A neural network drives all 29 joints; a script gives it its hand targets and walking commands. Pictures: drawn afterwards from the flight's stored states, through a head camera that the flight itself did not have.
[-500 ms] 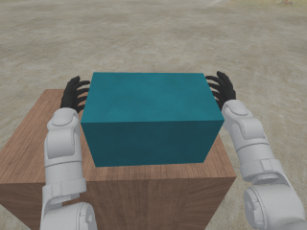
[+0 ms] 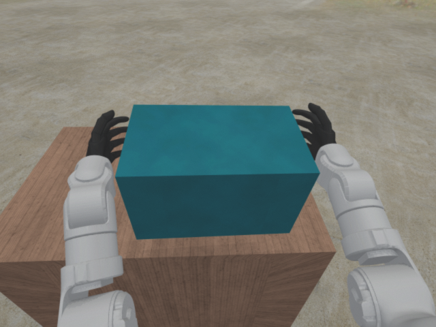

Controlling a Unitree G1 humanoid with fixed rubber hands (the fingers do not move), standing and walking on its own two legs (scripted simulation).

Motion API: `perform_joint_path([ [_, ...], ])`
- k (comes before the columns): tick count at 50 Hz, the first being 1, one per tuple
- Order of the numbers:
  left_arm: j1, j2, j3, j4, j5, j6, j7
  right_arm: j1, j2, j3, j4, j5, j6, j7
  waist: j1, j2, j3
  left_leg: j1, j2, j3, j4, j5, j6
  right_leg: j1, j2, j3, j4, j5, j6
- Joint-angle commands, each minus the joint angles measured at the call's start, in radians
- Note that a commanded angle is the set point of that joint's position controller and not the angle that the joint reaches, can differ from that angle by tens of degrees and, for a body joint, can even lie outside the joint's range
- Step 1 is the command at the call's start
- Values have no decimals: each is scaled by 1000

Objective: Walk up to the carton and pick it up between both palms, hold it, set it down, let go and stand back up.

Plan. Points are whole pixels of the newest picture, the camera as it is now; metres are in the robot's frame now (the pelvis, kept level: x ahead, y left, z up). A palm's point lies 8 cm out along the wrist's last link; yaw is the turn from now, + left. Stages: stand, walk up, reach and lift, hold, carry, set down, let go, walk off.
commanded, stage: hold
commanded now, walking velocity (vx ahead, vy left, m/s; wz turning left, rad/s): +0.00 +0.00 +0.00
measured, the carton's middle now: (214, 171) +0.36 +0.00 +0.13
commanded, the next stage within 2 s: none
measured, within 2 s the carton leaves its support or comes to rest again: neither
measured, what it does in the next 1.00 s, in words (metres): stands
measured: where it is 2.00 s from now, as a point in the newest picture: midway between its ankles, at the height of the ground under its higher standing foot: outside the picture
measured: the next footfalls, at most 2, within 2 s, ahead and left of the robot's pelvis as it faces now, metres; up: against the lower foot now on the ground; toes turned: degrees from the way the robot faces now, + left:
none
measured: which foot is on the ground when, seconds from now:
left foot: down 0.00-1.00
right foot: down 0.00-1.00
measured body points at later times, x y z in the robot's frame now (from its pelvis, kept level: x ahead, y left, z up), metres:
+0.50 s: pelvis +0.00 +0.00 +0.00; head -0.05 +0.03 +0.45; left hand +0.36 +0.20 +0.19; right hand +0.37 -0.19 +0.19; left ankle +0.01 +0.12 -0.75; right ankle -0.01 -0.13 -0.75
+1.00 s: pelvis +0.00 +0.00 +0.00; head -0.05 +0.03 +0.45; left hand +0.37 +0.20 +0.19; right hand +0.37 -0.19 +0.19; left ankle +0.01 +0.12 -0.75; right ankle -0.01 -0.13 -0.75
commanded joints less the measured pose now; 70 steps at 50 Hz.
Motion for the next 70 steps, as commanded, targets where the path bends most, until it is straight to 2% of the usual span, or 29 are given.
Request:
perform_joint_path([
  [1,-590,-473,-432,-108,-131,-50,-123,-628,513,340,-309,87,-58,133,2,51,-298,73,-60,45,-18,201,-28,81,52,-27,5,212,3],
  [4,-602,-476,-433,-135,-136,-51,-125,-631,520,349,-312,93,-57,135,5,43,-307,75,-60,44,-19,216,-29,85,54,-29,5,220,2],
  [5,-605,-476,-439,-144,-142,-53,-126,-629,523,348,-321,94,-60,133,-4,45,-324,83,-61,43,-10,232,-28,96,54,-28,9,243,4],
  [9,-614,-475,-438,-116,-136,-56,-130,-628,522,335,-293,83,-60,131,-6,61,-308,75,-61,45,-20,186,-31,88,51,-29,3,199,1],
  [12,-613,-470,-424,-110,-134,-55,-129,-632,527,337,-289,85,-62,132,2,48,-298,76,-63,46,-17,200,-28,84,53,-31,2,213,5],
  [17,-595,-482,-444,-149,-141,-55,-127,-617,518,352,-323,96,-62,124,-9,52,-331,99,-63,43,3,265,-38,103,58,-29,11,271,6],
  [20,-578,-465,-422,-123,-131,-48,-134,-600,516,350,-300,94,-53,124,-1,41,-283,73,-62,44,-14,224,-32,103,54,-33,6,239,5],
  [24,-605,-480,-447,-144,-141,-50,-127,-624,520,343,-319,96,-62,130,-6,74,-303,89,-59,45,-12,225,-41,75,58,-35,5,205,0],
  [26,-600,-476,-446,-149,-143,-54,-123,-622,519,348,-325,94,-63,133,0,58,-311,94,-56,43,-4,242,-36,80,60,-32,8,224,-1],
  [27,-607,-473,-448,-142,-143,-53,-124,-628,519,341,-317,93,-62,132,-9,70,-305,88,-60,46,-5,227,-35,79,56,-31,4,220,-1],
  [31,-620,-486,-446,-126,-135,-53,-124,-639,515,330,-297,78,-64,138,-5,62,-300,78,-56,46,-18,177,-34,67,56,-33,-2,162,-6],
  [36,-625,-487,-449,-121,-145,-62,-118,-649,521,335,-304,79,-70,140,0,57,-320,87,-55,42,-15,192,-31,64,57,-33,0,175,-2],
  [40,-602,-482,-432,-97,-135,-53,-123,-644,520,338,-288,77,-66,137,8,34,-300,71,-58,43,-18,193,-25,78,54,-28,-1,192,2],
  [41,-597,-475,-416,-69,-126,-50,-128,-637,513,325,-265,71,-62,135,2,38,-278,65,-58,48,-23,165,-21,79,51,-26,-4,173,3],
  [44,-604,-483,-434,-113,-140,-56,-130,-633,529,344,-301,96,-68,130,-2,63,-326,84,-62,47,-6,225,-26,101,51,-22,9,241,4],
  [46,-591,-474,-422,-105,-128,-57,-131,-628,522,346,-290,94,-63,128,2,41,-294,80,-60,44,-7,243,-30,97,55,-26,8,251,6],
  [48,-590,-476,-433,-116,-132,-55,-133,-622,515,349,-300,98,-62,125,-6,48,-299,88,-61,46,-8,237,-32,101,55,-26,4,250,6],
  [51,-584,-477,-454,-163,-140,-58,-127,-608,519,365,-333,111,-64,126,-4,59,-335,105,-59,42,7,297,-40,111,61,-27,14,292,2],
  [55,-600,-470,-440,-146,-136,-55,-130,-622,517,350,-328,99,-58,128,-6,60,-290,71,-62,47,-15,206,-29,88,49,-23,4,223,2],
  [58,-584,-481,-463,-162,-149,-58,-122,-613,518,363,-360,98,-62,126,-2,57,-341,108,-60,39,3,266,-36,100,58,-27,15,269,2],
  [60,-583,-469,-449,-151,-143,-53,-120,-610,509,356,-345,94,-56,127,3,44,-314,99,-59,40,-5,245,-34,89,58,-28,7,248,3],
  [67,-606,-477,-439,-116,-144,-48,-125,-627,513,334,-295,82,-54,135,6,54,-290,73,-55,47,-20,181,-32,66,53,-30,-1,171,-2],
  [68,-610,-485,-446,-124,-144,-50,-124,-626,515,331,-293,80,-57,135,-2,61,-298,77,-56,46,-18,191,-33,68,53,-26,1,179,-3],
  [70,-598,-481,-441,-110,-142,-47,-127,-630,512,333,-296,83,-57,133,3,59,-298,81,-59,48,-12,211,-35,73,55,-28,-1,205,0],
])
